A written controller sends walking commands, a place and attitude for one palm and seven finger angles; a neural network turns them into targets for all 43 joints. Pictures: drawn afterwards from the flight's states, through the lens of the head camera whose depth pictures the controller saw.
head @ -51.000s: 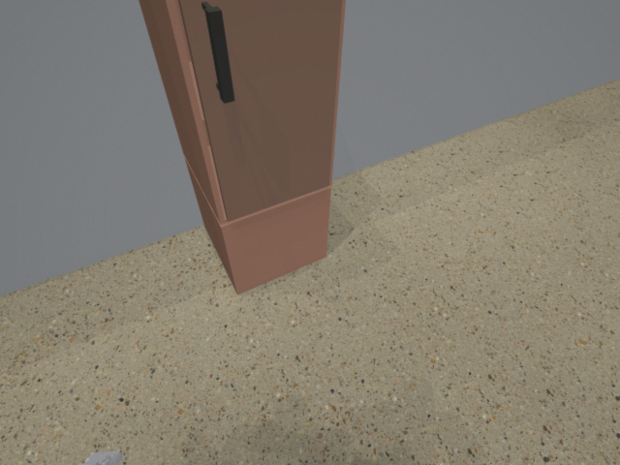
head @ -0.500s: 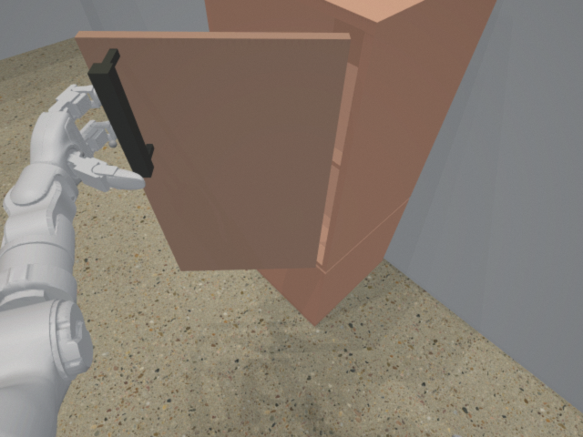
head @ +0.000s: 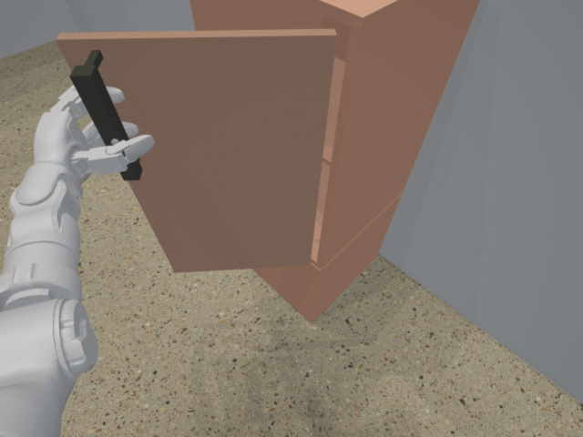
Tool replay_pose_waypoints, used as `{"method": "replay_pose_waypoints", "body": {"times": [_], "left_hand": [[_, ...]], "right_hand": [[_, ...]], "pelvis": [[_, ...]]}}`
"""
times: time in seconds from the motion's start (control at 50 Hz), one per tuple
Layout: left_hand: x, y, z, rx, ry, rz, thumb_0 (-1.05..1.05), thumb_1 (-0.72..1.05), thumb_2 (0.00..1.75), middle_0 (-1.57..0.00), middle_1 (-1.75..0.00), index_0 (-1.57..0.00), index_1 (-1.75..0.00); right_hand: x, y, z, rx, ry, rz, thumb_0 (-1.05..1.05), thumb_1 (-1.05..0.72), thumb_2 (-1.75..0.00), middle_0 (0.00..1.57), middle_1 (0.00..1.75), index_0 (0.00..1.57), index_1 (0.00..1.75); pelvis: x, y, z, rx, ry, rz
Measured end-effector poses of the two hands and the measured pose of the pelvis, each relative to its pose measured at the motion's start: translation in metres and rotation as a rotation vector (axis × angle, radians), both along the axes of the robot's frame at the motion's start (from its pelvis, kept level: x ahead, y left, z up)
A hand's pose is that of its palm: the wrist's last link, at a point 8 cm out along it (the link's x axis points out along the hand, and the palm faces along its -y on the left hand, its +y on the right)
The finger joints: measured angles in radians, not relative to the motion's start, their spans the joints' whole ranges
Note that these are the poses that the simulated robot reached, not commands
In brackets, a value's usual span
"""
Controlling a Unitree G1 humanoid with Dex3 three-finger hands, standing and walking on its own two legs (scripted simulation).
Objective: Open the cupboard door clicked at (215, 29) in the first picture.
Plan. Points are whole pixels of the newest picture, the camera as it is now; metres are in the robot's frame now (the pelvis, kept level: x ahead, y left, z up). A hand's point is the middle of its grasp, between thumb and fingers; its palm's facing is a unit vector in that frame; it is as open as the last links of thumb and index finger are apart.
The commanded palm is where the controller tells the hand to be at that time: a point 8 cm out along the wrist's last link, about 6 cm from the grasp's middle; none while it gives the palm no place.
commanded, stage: close the thumb around the handle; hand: left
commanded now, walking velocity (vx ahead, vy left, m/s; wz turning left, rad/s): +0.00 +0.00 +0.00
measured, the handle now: (115, 120) +0.52 +0.23 +0.16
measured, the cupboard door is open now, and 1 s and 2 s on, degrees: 49 70 94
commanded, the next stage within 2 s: pull the door open along its arc in 0.30 s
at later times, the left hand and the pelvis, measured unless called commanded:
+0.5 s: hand (114, 144) +0.46 +0.22 +0.16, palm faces +0.03 -1.00 +0.01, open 6.7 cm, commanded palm +0.42 +0.27 +0.16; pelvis -0.01 +0.00 +0.00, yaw +1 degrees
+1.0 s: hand (140, 206) +0.35 +0.16 +0.16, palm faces +0.27 -0.96 +0.09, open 6.8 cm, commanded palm +0.29 +0.20 +0.16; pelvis +0.01 +0.00 +0.01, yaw +0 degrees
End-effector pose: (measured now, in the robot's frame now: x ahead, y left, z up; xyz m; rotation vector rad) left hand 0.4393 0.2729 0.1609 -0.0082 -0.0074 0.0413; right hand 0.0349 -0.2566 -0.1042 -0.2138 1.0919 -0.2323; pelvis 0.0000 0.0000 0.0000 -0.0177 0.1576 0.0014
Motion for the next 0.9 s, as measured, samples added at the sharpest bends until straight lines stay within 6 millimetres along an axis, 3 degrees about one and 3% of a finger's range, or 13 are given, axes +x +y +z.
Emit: {"method": "replay_pose_waypoints", "body": {"times": [0.14, 0.32, 0.46, 0.64, 0.76, 0.9], "left_hand": [[-0.006, 0.006, 0.000, 0.024, 0.008, 0.009, 0.00, 0.53, 0.73, -0.37, -1.31, -0.36, -1.31], [-0.003, 0.002, -0.001, 0.003, 0.009, -0.012, 0.01, 0.58, 0.77, -0.32, -1.32, -0.31, -1.32], [-0.001, 0.002, -0.001, 0.004, 0.007, -0.016, 0.01, 0.59, 0.78, -0.31, -1.32, -0.31, -1.32], [-0.014, -0.004, -0.003, -0.003, -0.022, -0.012, 0.01, 0.63, 0.78, -0.30, -1.32, -0.26, -1.32], [-0.040, -0.012, -0.004, -0.009, -0.040, -0.023, 0.01, 0.65, 0.76, -0.29, -1.32, -0.25, -1.31], [-0.086, -0.033, -0.005, -0.036, -0.052, 0.044, 0.01, 0.64, 0.75, -0.30, -1.31, -0.25, -1.29]], "right_hand": [[0.007, -0.002, 0.000, -0.008, -0.009, 0.016, 0.01, -0.90, -0.90, 0.20, 0.30, 0.20, 0.30], [0.019, -0.008, 0.004, -0.031, -0.042, 0.036, 0.01, -0.90, -0.90, 0.20, 0.30, 0.20, 0.30], [0.017, -0.010, 0.005, -0.032, -0.044, 0.028, 0.01, -0.90, -0.90, 0.20, 0.30, 0.20, 0.30], [0.017, -0.004, 0.004, -0.001, -0.051, 0.008, 0.01, -0.90, -0.90, 0.20, 0.30, 0.20, 0.30], [0.043, 0.003, 0.008, 0.031, -0.131, 0.016, 0.01, -0.90, -0.90, 0.20, 0.30, 0.20, 0.30], [0.103, 0.017, 0.021, 0.072, -0.293, 0.084, 0.02, -0.91, -0.90, 0.20, 0.30, 0.20, 0.30]], "pelvis": [[-0.001, -0.002, 0.000, -0.002, -0.007, 0.011], [-0.003, -0.004, -0.001, 0.000, -0.002, 0.016], [-0.005, -0.004, -0.001, 0.000, 0.003, 0.014], [0.001, -0.002, 0.001, 0.001, -0.009, -0.007], [0.008, 0.000, 0.004, 0.002, -0.043, -0.017], [0.014, 0.001, 0.006, 0.003, -0.085, -0.014]]}}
